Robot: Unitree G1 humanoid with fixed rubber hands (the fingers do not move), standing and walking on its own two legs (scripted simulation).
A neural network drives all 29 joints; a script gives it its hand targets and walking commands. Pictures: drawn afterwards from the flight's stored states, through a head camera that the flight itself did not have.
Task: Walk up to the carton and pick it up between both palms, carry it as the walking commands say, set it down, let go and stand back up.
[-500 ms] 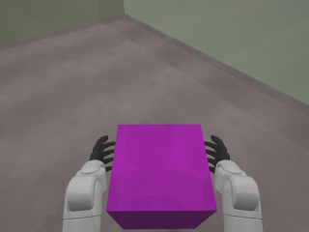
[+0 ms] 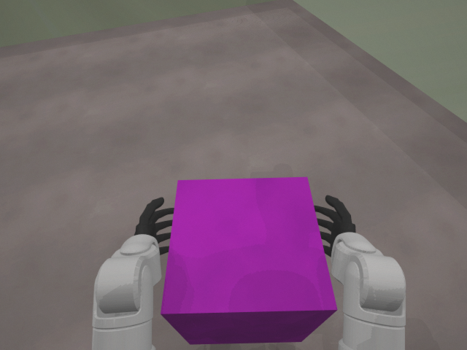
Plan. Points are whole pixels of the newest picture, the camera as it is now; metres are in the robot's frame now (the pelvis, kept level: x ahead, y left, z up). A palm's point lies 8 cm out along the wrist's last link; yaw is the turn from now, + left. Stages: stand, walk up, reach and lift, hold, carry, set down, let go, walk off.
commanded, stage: carry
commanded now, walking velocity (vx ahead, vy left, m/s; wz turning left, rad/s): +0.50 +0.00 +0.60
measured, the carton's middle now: (244, 267) +0.26 -0.01 -0.01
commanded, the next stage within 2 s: none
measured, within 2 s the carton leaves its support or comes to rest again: neither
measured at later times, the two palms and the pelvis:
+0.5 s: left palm (103, 141) +0.52 +0.29 +0.06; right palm (238, 117) +0.58 -0.01 +0.06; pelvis +0.28 +0.08 +0.00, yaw +13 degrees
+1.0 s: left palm (74, 78) +0.75 +0.42 +0.08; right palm (172, 45) +0.93 +0.19 +0.07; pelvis +0.62 +0.14 +0.00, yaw +37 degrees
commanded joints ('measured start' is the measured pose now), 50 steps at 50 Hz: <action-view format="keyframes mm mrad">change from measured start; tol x32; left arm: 1 -488 -933 -668 -136 -429 -24 -263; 50 -491 -915 -668 -159 -454 -26 -273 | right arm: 1 -500 939 761 -102 422 -26 254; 50 -426 900 732 -105 355 -45 239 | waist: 1 43 -183 -189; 13 -18 195 -413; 35 -5 160 -207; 38 21 -370 -449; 50 26 -146 -227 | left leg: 1 -278 40 14 -65 92 -12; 10 368 -147 208 -504 254 55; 13 790 349 -715 -697 260 307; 35 533 79 -173 -459 1037 60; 39 -162 -46 -146 336 -49 11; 50 -244 40 37 -108 243 -12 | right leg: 1 393 -269 170 -117 349 -87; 9 292 -198 -115 222 893 -13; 13 -537 49 209 1064 -308 60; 32 -492 53 114 274 187 64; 36 122 97 23 62 156 32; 39 502 -406 763 -94 194 -184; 50 288 -247 27 -125 430 -97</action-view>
